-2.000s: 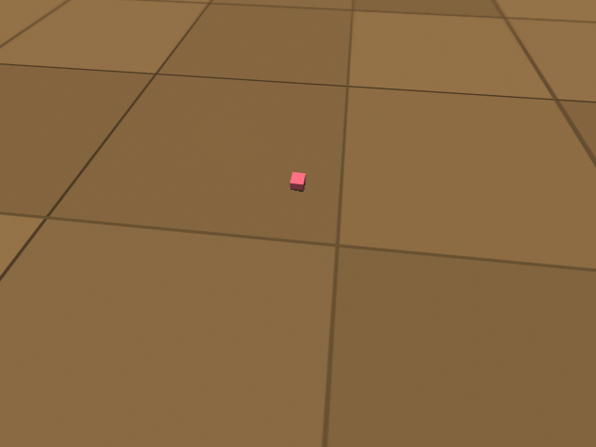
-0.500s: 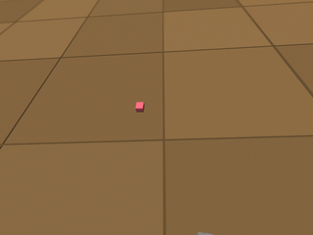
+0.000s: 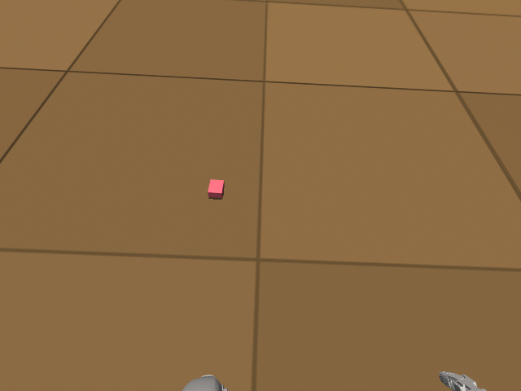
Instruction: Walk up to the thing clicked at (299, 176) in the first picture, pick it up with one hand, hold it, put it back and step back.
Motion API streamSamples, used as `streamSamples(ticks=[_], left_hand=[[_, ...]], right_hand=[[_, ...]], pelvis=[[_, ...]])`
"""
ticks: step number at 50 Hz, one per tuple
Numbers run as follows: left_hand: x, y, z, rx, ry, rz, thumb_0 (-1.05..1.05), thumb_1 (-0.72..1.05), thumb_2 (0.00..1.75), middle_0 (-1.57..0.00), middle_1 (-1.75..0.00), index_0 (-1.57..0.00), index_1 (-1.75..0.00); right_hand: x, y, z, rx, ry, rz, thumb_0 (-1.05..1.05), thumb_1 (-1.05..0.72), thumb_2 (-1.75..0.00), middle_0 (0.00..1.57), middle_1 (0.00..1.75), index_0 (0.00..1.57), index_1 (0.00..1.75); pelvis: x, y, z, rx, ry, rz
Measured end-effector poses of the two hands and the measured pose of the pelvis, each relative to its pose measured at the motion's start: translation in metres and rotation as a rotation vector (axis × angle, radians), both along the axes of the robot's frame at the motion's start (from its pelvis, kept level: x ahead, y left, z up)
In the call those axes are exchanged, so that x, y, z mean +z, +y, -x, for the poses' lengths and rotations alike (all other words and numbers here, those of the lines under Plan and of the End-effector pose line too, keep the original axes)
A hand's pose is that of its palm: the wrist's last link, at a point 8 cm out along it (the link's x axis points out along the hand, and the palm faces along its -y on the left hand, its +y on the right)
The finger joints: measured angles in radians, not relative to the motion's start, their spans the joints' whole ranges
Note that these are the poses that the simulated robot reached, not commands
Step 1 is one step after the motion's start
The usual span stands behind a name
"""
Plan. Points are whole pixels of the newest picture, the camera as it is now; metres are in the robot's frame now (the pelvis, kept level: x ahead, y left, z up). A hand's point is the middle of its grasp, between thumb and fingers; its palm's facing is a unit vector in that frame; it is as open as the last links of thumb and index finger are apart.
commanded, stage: walk up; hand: left
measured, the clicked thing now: (216, 188) +1.04 +0.23 -0.74
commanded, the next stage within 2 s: none
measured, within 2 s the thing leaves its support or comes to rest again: neither
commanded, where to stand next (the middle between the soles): +0.63 +0.02 m, yaw -2 degrees
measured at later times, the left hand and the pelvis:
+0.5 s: hand (136, 294) +0.29 +0.25 -0.11, palm faces -0.02 -0.91 -0.41, open 7.4 cm; pelvis +0.21 -0.02 +0.00, yaw -2 degrees
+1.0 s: hand (130, 221) +0.46 +0.31 -0.14, palm faces -0.08 -0.94 -0.33, open 7.4 cm; pelvis +0.39 +0.04 +0.01, yaw -1 degrees
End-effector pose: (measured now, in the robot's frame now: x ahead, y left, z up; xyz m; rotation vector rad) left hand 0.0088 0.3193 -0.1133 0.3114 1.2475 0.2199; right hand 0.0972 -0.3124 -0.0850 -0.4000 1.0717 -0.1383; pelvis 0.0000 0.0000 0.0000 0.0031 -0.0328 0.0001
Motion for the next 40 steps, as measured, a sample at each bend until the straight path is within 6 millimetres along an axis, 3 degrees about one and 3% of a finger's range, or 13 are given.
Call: streamSamples(ticks=[3,9,14,18,22,28,34,40], left_hand=[[0.005,0.003,-0.045,-0.040,-0.007,0.003,0.01,0.90,0.90,-0.20,-0.30,-0.21,-0.30],[0.025,0.006,-0.141,-0.099,-0.122,0.005,0.01,0.91,0.90,-0.20,-0.30,-0.20,-0.30],[0.034,-0.004,-0.206,-0.152,-0.151,-0.012,0.01,0.91,0.90,-0.20,-0.30,-0.20,-0.30],[0.033,-0.015,-0.250,-0.162,-0.173,-0.052,0.01,0.91,0.90,-0.20,-0.30,-0.20,-0.30],[0.035,-0.026,-0.270,-0.121,-0.209,-0.070,0.01,0.90,0.90,-0.20,-0.30,-0.21,-0.30],[0.048,-0.029,-0.271,-0.075,-0.131,-0.061,0.01,0.90,0.90,-0.20,-0.30,-0.21,-0.30],[0.041,-0.007,-0.286,-0.051,-0.066,-0.055,0.01,0.90,0.90,-0.21,-0.30,-0.21,-0.30],[0.011,0.032,-0.329,-0.043,-0.039,-0.036,0.01,0.90,0.90,-0.21,-0.31,-0.21,-0.30]], right_hand=[[0.009,0.011,-0.024,-0.032,-0.058,-0.015,0.01,-0.90,-0.90,0.21,0.30,0.20,0.30],[0.015,0.014,-0.045,-0.076,-0.027,-0.023,0.00,-0.90,-0.90,0.21,0.30,0.20,0.30],[0.001,-0.001,-0.065,-0.102,0.014,-0.036,0.01,-0.90,-0.90,0.21,0.30,0.20,0.30],[-0.024,-0.021,-0.092,-0.125,0.039,-0.052,0.01,-0.90,-0.90,0.21,0.30,0.20,0.30],[-0.038,-0.028,-0.129,-0.106,0.081,-0.062,0.01,-0.90,-0.90,0.21,0.30,0.20,0.30],[-0.020,-0.022,-0.196,-0.064,0.037,-0.083,0.01,-0.91,-0.90,0.20,0.30,0.20,0.30],[-0.006,-0.013,-0.245,-0.035,0.047,-0.056,0.01,-0.91,-0.90,0.20,0.30,0.20,0.30],[0.002,0.007,-0.298,-0.035,0.028,0.014,0.01,-0.90,-0.90,0.20,0.30,0.20,0.30]], pelvis=[[0.007,0.007,-0.027,-0.004,-0.007,0.021],[0.017,0.007,-0.080,-0.013,-0.018,0.004],[0.013,0.000,-0.123,-0.035,-0.021,-0.019],[-0.003,-0.016,-0.164,-0.034,-0.022,-0.022],[-0.007,-0.025,-0.194,-0.025,-0.036,0.000],[0.013,-0.022,-0.233,-0.036,-0.027,-0.005],[0.014,-0.009,-0.275,-0.025,-0.010,0.020],[-0.001,0.021,-0.327,-0.012,-0.003,0.023]])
